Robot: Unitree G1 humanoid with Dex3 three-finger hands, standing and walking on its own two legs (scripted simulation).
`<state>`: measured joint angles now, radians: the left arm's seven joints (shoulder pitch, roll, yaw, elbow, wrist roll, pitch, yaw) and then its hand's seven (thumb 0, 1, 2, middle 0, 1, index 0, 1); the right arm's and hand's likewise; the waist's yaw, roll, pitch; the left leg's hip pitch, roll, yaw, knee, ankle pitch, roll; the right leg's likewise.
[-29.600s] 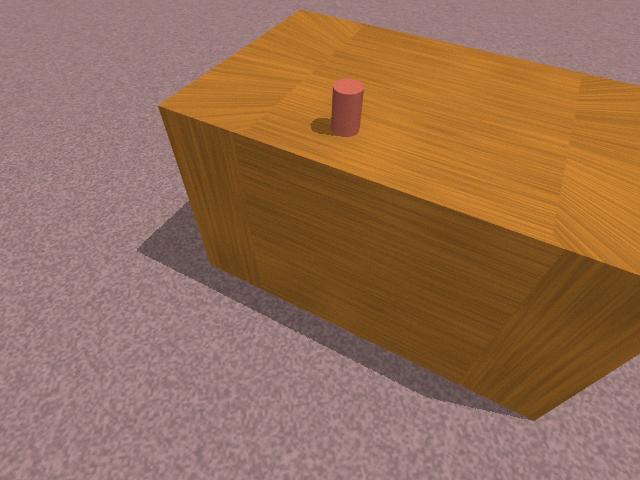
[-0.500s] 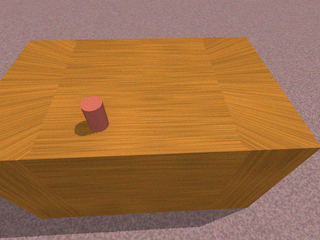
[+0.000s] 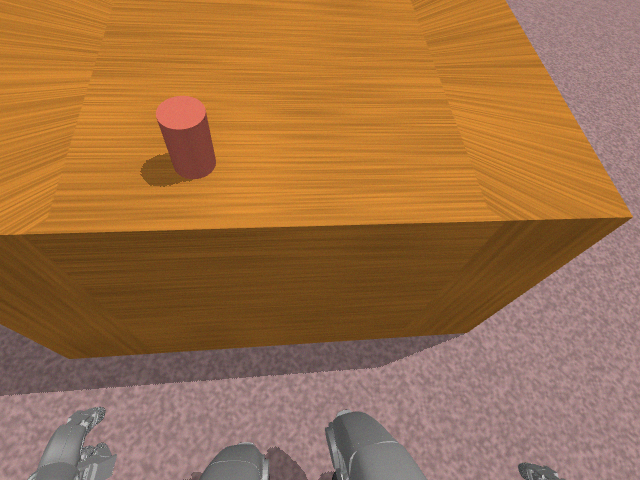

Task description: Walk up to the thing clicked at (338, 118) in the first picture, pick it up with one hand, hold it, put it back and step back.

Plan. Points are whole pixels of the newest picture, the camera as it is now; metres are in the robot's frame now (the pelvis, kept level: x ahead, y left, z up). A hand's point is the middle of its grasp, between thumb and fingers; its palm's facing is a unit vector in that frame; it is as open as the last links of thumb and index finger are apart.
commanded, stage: step back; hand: left
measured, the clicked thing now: (188, 139) +0.58 +0.19 -0.01
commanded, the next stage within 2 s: none
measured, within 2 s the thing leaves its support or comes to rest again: neither
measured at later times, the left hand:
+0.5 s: hand out of the picture +0.04 +0.26 -0.14, palm faces -0.01 -0.92 -0.39, open 7.4 cm
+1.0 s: hand out of the picture -0.17 +0.22 -0.14, palm faces -0.05 -0.91 -0.40, open 7.4 cm
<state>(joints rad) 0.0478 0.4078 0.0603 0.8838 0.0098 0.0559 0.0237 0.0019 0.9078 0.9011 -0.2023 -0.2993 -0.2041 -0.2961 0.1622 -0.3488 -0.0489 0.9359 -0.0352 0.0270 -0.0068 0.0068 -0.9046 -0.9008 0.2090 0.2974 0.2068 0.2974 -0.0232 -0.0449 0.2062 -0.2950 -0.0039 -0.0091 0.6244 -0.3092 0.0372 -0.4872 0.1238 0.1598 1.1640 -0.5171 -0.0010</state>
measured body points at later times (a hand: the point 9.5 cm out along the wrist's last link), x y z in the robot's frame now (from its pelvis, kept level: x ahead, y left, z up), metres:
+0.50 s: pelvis -0.11 +0.00 -0.01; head -0.04 +0.00 +0.43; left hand +0.03 +0.31 -0.12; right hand -0.01 -0.33 -0.13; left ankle -0.12 +0.11 -0.73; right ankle -0.05 -0.14 -0.73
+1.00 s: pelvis -0.26 -0.04 -0.01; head -0.21 -0.06 +0.44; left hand -0.17 +0.27 -0.11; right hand -0.15 -0.37 -0.13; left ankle -0.20 +0.10 -0.67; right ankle -0.25 -0.16 -0.73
